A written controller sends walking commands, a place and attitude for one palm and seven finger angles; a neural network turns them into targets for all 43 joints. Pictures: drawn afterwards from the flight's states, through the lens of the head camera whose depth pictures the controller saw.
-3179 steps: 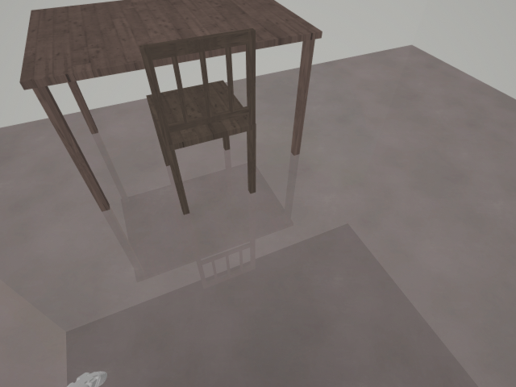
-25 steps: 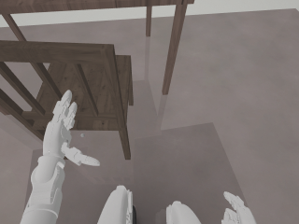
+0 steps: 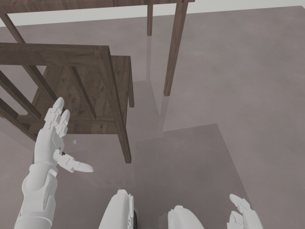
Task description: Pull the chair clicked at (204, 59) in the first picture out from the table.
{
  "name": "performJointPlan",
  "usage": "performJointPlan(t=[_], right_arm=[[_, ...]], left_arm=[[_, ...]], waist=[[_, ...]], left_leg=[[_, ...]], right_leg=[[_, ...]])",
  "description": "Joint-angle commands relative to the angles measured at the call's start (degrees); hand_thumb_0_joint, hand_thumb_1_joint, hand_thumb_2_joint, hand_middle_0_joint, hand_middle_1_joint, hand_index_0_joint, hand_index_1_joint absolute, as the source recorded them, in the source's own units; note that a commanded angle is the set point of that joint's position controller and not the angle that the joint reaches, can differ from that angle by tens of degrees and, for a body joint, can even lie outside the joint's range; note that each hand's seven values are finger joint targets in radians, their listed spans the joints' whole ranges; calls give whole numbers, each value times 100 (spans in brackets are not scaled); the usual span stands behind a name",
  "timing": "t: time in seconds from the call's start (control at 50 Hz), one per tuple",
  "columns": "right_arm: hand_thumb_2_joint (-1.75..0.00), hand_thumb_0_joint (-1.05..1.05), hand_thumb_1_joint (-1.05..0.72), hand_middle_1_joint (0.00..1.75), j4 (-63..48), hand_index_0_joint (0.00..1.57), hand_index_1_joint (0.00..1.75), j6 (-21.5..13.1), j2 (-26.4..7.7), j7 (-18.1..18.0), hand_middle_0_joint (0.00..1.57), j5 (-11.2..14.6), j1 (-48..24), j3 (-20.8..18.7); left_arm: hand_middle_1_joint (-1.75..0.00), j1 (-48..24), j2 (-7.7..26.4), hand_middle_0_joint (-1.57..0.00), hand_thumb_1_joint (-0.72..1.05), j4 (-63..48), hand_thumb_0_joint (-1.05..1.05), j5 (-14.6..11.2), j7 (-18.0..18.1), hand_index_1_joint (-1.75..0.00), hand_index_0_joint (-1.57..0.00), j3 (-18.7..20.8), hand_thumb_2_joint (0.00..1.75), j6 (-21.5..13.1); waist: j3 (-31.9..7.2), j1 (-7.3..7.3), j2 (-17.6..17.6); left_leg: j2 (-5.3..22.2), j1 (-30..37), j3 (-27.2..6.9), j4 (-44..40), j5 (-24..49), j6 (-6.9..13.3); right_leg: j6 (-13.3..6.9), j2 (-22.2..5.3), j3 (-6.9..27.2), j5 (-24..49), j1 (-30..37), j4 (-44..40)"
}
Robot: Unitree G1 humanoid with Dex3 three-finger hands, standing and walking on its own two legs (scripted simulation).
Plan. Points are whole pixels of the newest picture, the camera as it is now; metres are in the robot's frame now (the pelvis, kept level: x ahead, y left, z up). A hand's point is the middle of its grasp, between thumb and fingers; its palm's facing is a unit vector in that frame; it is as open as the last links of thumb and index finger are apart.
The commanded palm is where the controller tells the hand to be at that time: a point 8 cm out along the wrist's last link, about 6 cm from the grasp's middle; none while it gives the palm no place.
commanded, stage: aim the fingers beside a spindle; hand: left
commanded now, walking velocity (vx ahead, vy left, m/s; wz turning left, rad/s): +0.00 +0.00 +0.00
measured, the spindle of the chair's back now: (50, 95) +0.47 +0.32 +0.00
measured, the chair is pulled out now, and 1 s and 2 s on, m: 0.24 0.24 0.24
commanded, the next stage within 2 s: none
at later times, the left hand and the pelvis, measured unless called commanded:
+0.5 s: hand (71, 140) +0.32 +0.21 +0.03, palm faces +0.06 -1.00 -0.07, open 16.9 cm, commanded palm +0.30 +0.25 +0.02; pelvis +0.00 +0.00 +0.00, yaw +0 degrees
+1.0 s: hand (75, 144) +0.32 +0.21 +0.02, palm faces +0.02 -1.00 -0.02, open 16.9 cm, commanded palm +0.31 +0.25 +0.03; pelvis +0.00 +0.01 +0.00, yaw +0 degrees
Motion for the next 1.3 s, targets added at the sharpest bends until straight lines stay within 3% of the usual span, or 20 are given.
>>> performJointPlan(t=[0.0,0.1,0.18,0.2,0.26,0.32,0.42,0.46,0.52,0.56,0.62,0.7,0.82,0.9,1.02,1.1,1.14,1.22,1.26,1.28], right_arm=[[-90,0,-90,30,-652,20,30,-347,-830,-91,20,-8,57,-369],[-90,0,-90,30,-480,20,30,-349,-876,-126,20,1,97,-362],[-90,0,-90,30,-592,20,30,-279,-881,-95,20,-8,45,-363],[-90,0,-90,30,-616,20,30,-263,-893,-98,20,-9,63,-357],[-90,0,-90,30,-711,20,30,-244,-820,-84,20,-31,13,-359],[-90,0,-90,30,-735,20,30,-231,-782,-66,20,-35,-7,-345],[-90,0,-90,30,-608,20,30,-183,-828,-99,20,17,49,-318],[-90,0,-90,30,-572,20,30,-205,-863,-116,20,34,44,-322],[-90,0,-90,30,-603,20,30,-277,-896,-121,20,42,48,-350],[-90,0,-90,30,-608,20,30,-324,-899,-129,20,19,44,-368],[-90,0,-90,30,-590,20,30,-362,-894,-127,20,-30,55,-375],[-90,0,-90,30,-550,20,30,-272,-846,-105,20,-72,49,-347],[-90,0,-90,30,-706,20,30,-105,-862,-79,20,22,26,-310],[-90,0,-90,30,-690,20,30,-218,-887,-103,20,41,21,-338],[-90,0,-90,30,-565,20,30,-334,-879,-117,20,-52,65,-357],[-90,0,-90,30,-503,20,30,-234,-874,-105,20,-70,56,-331],[-90,0,-90,30,-581,20,30,-163,-863,-86,20,-56,33,-321],[-90,0,-90,30,-734,20,30,-138,-869,-60,20,-10,18,-327],[-90,0,-90,30,-771,20,30,-161,-855,-61,20,10,-11,-346],[-90,0,-90,30,-754,20,30,-176,-859,-61,20,6,17,-353]], left_arm=[[-8,-1091,766,-6,-50,-1908,0,-89,-90,-8,-6,66,30,-657],[-8,-1155,639,-6,-50,-1147,0,-2,-55,-8,-6,-43,30,-433],[-8,-1055,679,-6,-50,-998,0,33,49,-8,-6,92,30,-308],[-8,-1088,891,-6,-50,-1020,0,46,95,-8,-6,278,30,-327],[-8,-1112,1090,-6,-50,-1616,0,58,199,-8,-6,476,30,-481],[-8,-863,1143,-6,-50,-1867,0,6,258,-8,-6,564,30,-568],[-8,-722,806,-6,-50,-948,0,-40,3,-8,-6,270,30,-349],[-8,-993,542,-6,-50,-804,0,-76,-170,-8,-6,-38,30,-292],[-8,-1172,383,-6,-50,-1055,0,-119,-308,-8,-6,-280,30,-362],[-8,-1381,504,-6,-50,-1434,0,-104,-244,-8,-6,-253,30,-468],[-8,-1365,986,-6,-50,-1979,0,1,63,-8,-6,173,30,-658],[-8,-1040,1352,-6,-50,-1583,0,133,421,-8,-6,687,30,-583],[-8,-701,697,-6,-50,-714,0,1,52,-8,-6,199,30,-169],[-8,-1138,445,-6,-50,-1271,0,-128,-258,-8,-6,-234,30,-338],[-8,-1243,849,-6,-50,-1972,0,11,128,-8,-6,87,30,-663],[-8,-1258,1020,-6,-50,-1266,0,175,355,-8,-6,349,30,-505],[-8,-1039,926,-6,-50,-988,0,172,310,-8,-6,350,30,-376],[-8,-791,784,-6,-50,-1215,0,-12,69,-8,-6,231,30,-266],[-8,-818,555,-6,-50,-1572,0,-64,-29,-8,-6,-80,30,-309],[-8,-800,619,-6,-50,-1682,0,-75,-27,-8,-6,-41,30,-339]], waist=[[-2255,-95,413],[-1646,-212,22],[-1751,-55,4],[-1784,-6,-21],[-2348,136,323],[-2399,158,427],[-1580,-128,-166],[-1455,-223,-123],[-1702,-204,110],[-1914,-175,274],[-2306,4,619],[-2147,106,382],[-1722,-37,-112],[-1898,-171,130],[-2170,-56,498],[-1759,-51,310],[-1833,7,160],[-2183,85,270],[-2268,-4,256],[-2232,12,297]], left_leg=[[-69,3019,-571,-776,1375,-62],[-84,2513,-613,-763,836,-48],[-121,2470,-593,-836,697,-75],[-118,2414,-601,-832,718,-72],[-117,2766,-533,-803,1187,-90],[-98,2937,-540,-859,1365,-102],[-116,2150,-462,-787,799,-44],[-133,2091,-486,-744,593,-39],[-121,2452,-583,-774,644,-46],[-105,2744,-641,-808,735,-60],[-66,3215,-746,-900,1096,-112],[-75,2911,-712,-931,1069,-117],[-128,2320,-526,-924,731,-79],[-97,2645,-603,-828,832,-56],[-49,3247,-829,-950,1071,-130],[-77,2756,-811,-977,624,-132],[-104,2665,-728,-979,656,-133],[-99,2878,-665,-976,1002,-135],[-83,3036,-648,-942,1164,-113],[-66,3094,-685,-962,1208,-124]], right_leg=[[116,5,411,1752,-109,-1137],[141,-5,393,1328,-392,-1196],[127,-32,363,1224,-320,-1175],[110,-14,371,1228,-259,-1139],[107,-25,435,1611,16,-1073],[108,3,430,1747,115,-1113],[181,10,496,1454,21,-1286],[176,-13,481,1243,-180,-1303],[128,-32,411,1191,-352,-1239],[112,-31,381,1203,-426,-1207],[67,-10,323,1353,-452,-1066],[80,19,324,1370,-272,-1054],[136,11,364,1330,-56,-1237],[118,1,364,1335,-270,-1220],[82,0,253,1337,-544,-1057],[87,16,257,1118,-614,-1034],[92,8,276,1161,-424,-1079],[83,15,301,1423,-151,-1137],[105,12,306,1545,-150,-1177],[93,18,275,1547,-167,-1166]])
